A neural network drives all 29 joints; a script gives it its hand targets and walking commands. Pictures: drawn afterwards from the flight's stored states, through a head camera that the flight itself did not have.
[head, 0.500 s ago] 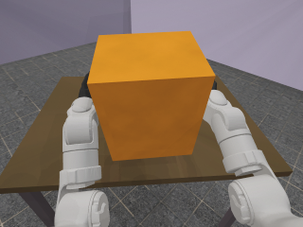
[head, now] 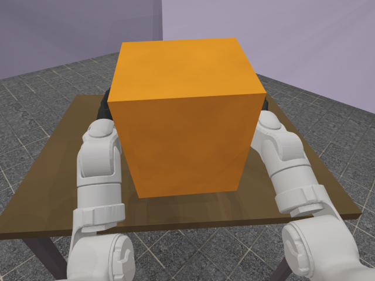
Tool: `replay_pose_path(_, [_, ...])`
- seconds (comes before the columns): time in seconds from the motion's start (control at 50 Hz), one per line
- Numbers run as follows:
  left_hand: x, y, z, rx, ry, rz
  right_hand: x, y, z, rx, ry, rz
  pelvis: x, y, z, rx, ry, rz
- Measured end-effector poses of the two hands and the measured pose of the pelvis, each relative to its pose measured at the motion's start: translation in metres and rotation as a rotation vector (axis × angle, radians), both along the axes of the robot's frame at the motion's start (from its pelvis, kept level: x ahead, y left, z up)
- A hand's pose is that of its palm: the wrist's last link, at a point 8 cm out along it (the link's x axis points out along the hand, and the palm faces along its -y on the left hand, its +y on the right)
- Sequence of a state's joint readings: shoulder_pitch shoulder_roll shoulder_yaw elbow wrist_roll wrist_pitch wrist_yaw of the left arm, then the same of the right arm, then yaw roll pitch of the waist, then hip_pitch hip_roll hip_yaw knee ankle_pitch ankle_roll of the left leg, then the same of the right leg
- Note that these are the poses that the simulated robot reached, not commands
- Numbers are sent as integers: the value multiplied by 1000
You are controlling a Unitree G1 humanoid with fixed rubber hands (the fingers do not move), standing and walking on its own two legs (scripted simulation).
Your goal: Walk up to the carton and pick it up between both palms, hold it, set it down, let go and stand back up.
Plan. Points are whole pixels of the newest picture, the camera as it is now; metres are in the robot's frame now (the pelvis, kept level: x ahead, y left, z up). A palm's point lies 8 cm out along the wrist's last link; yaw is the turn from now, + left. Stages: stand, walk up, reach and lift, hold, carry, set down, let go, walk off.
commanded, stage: hold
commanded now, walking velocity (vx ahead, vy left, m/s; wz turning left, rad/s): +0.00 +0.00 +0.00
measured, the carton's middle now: (184, 122) +0.35 +0.01 +0.22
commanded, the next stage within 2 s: none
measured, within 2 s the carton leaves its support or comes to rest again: neither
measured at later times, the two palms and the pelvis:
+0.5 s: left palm (108, 123) +0.36 +0.16 +0.22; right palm (257, 114) +0.36 -0.14 +0.23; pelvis +0.00 +0.00 +0.00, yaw +0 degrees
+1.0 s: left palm (106, 121) +0.36 +0.16 +0.22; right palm (255, 113) +0.36 -0.14 +0.23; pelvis +0.00 +0.00 +0.00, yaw +0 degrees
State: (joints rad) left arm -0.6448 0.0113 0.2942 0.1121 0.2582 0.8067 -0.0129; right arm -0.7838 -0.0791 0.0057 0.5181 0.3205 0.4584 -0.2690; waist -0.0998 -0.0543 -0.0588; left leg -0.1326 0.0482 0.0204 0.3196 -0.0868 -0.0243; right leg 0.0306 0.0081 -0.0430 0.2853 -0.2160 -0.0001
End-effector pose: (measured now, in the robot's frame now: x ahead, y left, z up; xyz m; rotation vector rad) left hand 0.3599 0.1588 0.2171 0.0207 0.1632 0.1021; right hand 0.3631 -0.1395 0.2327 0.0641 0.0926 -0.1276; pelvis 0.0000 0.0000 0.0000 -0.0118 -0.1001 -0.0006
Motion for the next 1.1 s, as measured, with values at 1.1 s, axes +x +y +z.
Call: replay_pose_path(1.1, [1,1,2,1,4,2,1,1,0,-7,9,1,-2,2,0,-2,3,-1])
